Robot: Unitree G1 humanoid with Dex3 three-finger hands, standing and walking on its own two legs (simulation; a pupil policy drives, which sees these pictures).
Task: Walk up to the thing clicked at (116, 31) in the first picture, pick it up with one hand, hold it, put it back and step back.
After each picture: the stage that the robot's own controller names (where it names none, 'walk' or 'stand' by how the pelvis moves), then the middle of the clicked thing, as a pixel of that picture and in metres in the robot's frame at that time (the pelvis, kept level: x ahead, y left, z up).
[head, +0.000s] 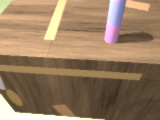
stand; (114, 19) +0.69 -0.12 +0.07
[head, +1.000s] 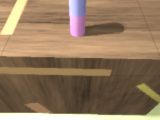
sink last; (77, 9) +0.64 +0.07 +0.11
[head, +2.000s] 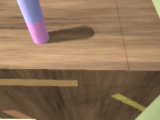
rise first; (33, 14) +0.56 +0.23 +0.12
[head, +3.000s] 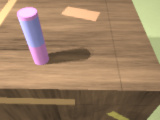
stand; (35, 39) +0.53 +0.23 +0.07
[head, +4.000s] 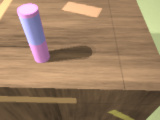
stand; (36, 37) +0.53 +0.22 +0.07
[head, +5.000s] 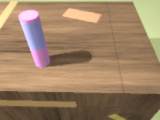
stand; (36, 42) +0.53 +0.23 +0.07
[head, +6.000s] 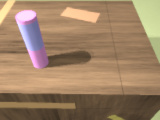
stand; (34, 42) +0.51 +0.23 +0.07
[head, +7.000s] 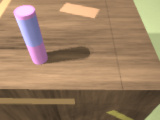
rise first; (33, 38) +0.52 +0.23 +0.07
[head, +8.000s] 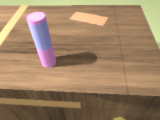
rise first; (43, 42) +0.53 +0.23 +0.08
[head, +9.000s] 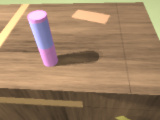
go down; (44, 41) +0.53 +0.23 +0.08
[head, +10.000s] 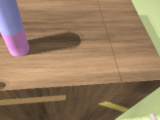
go down; (10, 23) +0.50 +0.22 +0.12
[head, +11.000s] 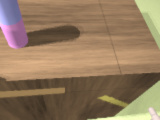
close in; (8, 13) +0.52 +0.22 +0.14
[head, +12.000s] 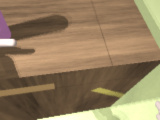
close; out of the picture +0.53 +0.24 +0.15
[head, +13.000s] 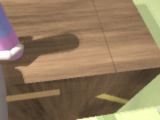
lift; out of the picture +0.47 +0.22 +0.15
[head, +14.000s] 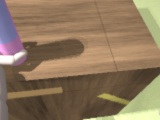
lift; (3, 31) +0.46 +0.22 +0.14
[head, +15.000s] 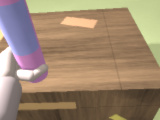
lift; (24, 42) +0.32 +0.17 +0.27
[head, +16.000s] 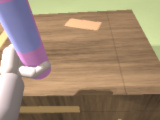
hold; (26, 39) +0.32 +0.16 +0.28
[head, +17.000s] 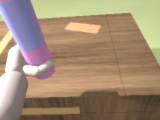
hold; (30, 38) +0.33 +0.16 +0.28
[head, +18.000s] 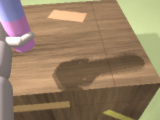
crouch; (10, 11) +0.45 +0.20 +0.27
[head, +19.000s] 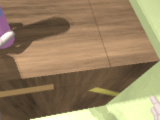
lower; out of the picture +0.52 +0.22 +0.14
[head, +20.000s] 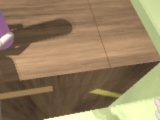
lower; out of the picture +0.51 +0.22 +0.15
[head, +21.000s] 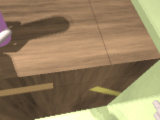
lower; out of the picture +0.52 +0.23 +0.15
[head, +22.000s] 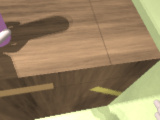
lower; out of the picture +0.52 +0.23 +0.15
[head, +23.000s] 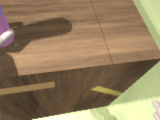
loosen; out of the picture +0.51 +0.23 +0.15
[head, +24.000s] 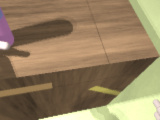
withdraw; out of the picture +0.51 +0.22 +0.15
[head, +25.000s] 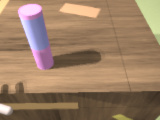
sink last; (39, 41) +0.48 +0.20 +0.12
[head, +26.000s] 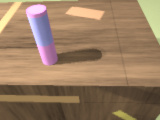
stand; (44, 38) +0.52 +0.21 +0.12
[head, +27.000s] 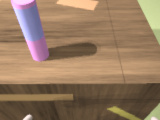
stand; (33, 32) +0.50 +0.21 +0.13
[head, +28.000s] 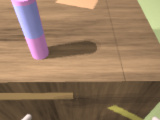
stand; (33, 29) +0.51 +0.21 +0.14
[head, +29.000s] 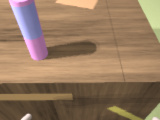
stand; (31, 30) +0.50 +0.22 +0.14
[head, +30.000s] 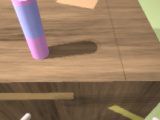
stand; (33, 29) +0.51 +0.21 +0.14
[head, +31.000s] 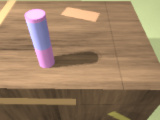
stand; (41, 42) +0.51 +0.20 +0.08
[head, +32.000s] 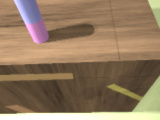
walk; (31, 15) +0.57 +0.24 +0.11
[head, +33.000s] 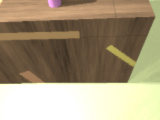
walk; out of the picture +0.87 +0.20 +0.09
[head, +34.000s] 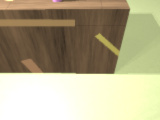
stand; out of the picture +1.16 +0.24 +0.09
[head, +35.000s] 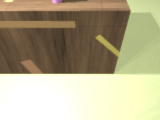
stand; out of the picture +1.14 +0.23 +0.07
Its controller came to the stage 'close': yes
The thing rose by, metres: 0.21
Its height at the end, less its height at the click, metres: +0.00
